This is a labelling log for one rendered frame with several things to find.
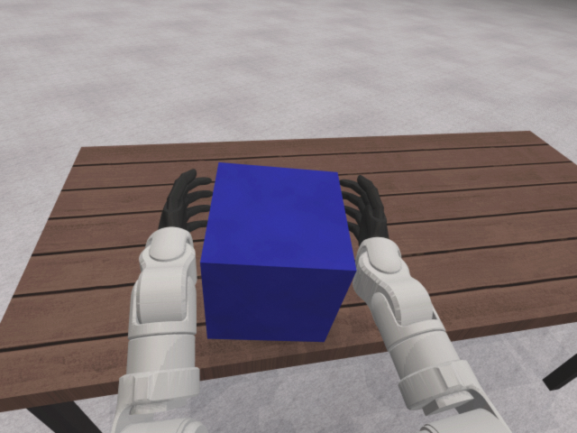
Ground right robot upper arm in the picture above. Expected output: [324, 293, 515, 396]
[417, 409, 509, 433]

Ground robot right hand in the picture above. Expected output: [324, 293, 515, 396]
[339, 175, 389, 247]

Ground robot right forearm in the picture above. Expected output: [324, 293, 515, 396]
[353, 237, 512, 433]

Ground robot left hand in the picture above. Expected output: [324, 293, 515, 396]
[158, 169, 213, 232]

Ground table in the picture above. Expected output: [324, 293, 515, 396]
[0, 131, 577, 433]

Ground carton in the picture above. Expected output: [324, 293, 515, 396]
[200, 162, 356, 342]

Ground robot left forearm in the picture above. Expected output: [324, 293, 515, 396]
[111, 227, 200, 433]

